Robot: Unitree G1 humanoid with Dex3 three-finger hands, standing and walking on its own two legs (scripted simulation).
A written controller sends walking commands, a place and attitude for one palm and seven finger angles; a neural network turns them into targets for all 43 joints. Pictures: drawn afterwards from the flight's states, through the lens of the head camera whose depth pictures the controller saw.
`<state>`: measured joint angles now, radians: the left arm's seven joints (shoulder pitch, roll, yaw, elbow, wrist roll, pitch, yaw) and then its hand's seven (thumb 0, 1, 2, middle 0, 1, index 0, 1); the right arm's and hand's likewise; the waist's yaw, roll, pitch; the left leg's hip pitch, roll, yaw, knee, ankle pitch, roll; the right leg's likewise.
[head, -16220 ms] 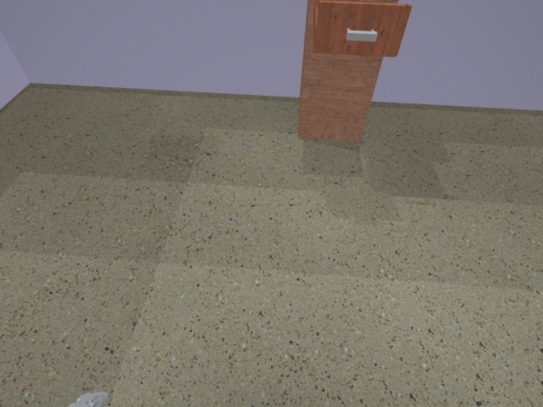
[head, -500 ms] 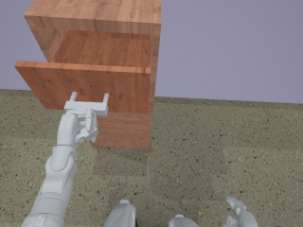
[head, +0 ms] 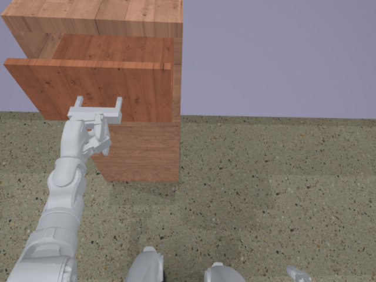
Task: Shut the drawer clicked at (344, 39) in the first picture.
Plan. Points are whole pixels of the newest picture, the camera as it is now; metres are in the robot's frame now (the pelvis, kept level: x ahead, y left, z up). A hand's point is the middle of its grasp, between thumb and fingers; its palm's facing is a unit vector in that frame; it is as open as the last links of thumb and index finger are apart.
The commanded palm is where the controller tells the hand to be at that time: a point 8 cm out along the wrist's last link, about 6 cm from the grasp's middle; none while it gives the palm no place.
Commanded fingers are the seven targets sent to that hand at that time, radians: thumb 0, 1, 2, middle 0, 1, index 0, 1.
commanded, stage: push the drawer shut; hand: left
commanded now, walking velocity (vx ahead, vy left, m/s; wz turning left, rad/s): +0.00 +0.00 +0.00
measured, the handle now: (97, 107) +0.48 +0.21 +0.06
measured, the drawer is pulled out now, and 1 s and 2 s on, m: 0.11 0.00 0.00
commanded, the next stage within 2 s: pull the fist back off the drawer in 1.08 s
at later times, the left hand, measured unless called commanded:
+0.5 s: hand (110, 114) +0.47 +0.19 +0.05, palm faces +0.03 -1.00 -0.03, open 2.9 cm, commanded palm +0.46 +0.23 +0.06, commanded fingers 0.00 0.90 0.90 -1.40 -1.60 -1.40 -1.60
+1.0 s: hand (111, 99) +0.51 +0.19 +0.05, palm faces +0.04 -1.00 -0.03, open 3.0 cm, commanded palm +0.52 +0.22 +0.06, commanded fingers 0.00 0.90 0.90 -1.40 -1.60 -1.40 -1.60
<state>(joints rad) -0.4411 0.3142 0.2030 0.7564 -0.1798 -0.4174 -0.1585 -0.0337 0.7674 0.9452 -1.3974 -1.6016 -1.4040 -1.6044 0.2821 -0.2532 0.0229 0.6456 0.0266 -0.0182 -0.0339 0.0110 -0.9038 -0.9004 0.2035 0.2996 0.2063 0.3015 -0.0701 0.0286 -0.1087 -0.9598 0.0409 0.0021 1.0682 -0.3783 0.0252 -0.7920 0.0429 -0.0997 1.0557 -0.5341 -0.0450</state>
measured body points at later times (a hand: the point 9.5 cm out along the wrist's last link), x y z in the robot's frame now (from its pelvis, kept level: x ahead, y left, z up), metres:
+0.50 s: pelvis +0.00 +0.01 -0.01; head +0.11 +0.03 +0.43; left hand +0.46 +0.24 +0.05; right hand +0.05 -0.26 -0.12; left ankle +0.08 +0.10 -0.66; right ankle -0.01 -0.10 -0.66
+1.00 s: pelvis +0.00 +0.01 -0.02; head +0.12 +0.04 +0.41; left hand +0.50 +0.24 +0.06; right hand -0.01 -0.25 -0.13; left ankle +0.08 +0.10 -0.66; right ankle -0.01 -0.10 -0.66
